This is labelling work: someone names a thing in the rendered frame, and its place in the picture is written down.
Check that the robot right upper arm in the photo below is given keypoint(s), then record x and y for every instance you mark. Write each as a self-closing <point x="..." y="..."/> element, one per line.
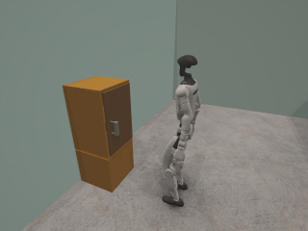
<point x="198" y="101"/>

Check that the robot right forearm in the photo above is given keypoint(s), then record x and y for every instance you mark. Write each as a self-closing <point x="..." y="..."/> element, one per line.
<point x="195" y="116"/>

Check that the robot left upper arm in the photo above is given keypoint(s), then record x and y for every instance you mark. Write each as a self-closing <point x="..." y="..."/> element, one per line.
<point x="182" y="95"/>

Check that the cupboard door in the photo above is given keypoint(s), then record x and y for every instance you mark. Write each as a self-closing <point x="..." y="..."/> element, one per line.
<point x="117" y="107"/>

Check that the robot left forearm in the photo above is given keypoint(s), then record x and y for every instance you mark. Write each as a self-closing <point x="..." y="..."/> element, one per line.
<point x="185" y="131"/>

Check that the left robot shin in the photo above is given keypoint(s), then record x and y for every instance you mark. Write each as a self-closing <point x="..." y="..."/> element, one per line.
<point x="171" y="181"/>

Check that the robot left hand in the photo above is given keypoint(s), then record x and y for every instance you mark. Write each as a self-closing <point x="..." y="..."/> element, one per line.
<point x="179" y="154"/>

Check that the right robot foot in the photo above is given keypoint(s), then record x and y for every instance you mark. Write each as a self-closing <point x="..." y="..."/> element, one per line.
<point x="184" y="186"/>

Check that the handle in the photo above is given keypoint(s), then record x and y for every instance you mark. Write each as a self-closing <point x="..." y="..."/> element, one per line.
<point x="116" y="133"/>

